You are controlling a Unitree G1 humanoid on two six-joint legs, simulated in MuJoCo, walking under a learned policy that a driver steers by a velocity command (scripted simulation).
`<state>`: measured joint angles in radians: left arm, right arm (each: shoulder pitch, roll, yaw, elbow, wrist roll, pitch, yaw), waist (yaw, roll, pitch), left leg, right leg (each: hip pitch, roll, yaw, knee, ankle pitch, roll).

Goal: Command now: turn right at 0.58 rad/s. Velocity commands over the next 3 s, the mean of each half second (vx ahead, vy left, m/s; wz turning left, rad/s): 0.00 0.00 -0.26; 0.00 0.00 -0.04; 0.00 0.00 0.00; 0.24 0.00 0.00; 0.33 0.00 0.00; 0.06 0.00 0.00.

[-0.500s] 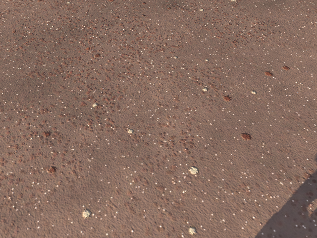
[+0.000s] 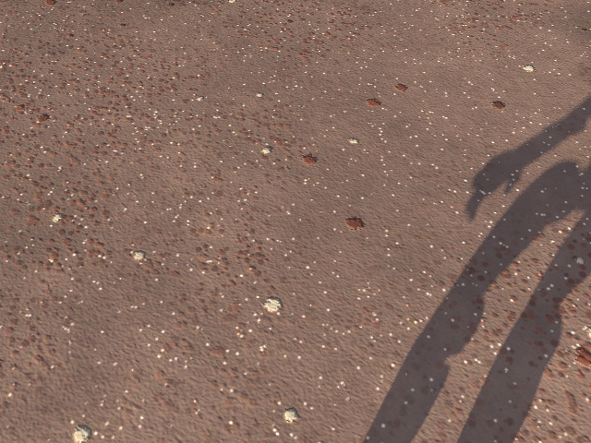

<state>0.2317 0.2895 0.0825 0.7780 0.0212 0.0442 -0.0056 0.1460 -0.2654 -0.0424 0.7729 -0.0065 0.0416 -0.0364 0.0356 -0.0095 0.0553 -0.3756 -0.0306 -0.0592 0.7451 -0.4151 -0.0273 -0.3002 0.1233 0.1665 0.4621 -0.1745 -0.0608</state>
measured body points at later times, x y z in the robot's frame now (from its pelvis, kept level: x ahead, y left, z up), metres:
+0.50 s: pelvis -0.01 +0.02 +0.00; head +0.00 +0.01 +0.45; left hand +0.12 +0.26 -0.13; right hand +0.04 -0.25 -0.13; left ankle +0.00 +0.12 -0.74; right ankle -0.05 -0.09 -0.74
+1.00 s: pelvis -0.02 +0.00 +0.01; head -0.01 -0.01 +0.46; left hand +0.04 +0.24 -0.14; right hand -0.03 -0.25 -0.15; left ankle +0.00 +0.12 -0.74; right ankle -0.05 -0.09 -0.74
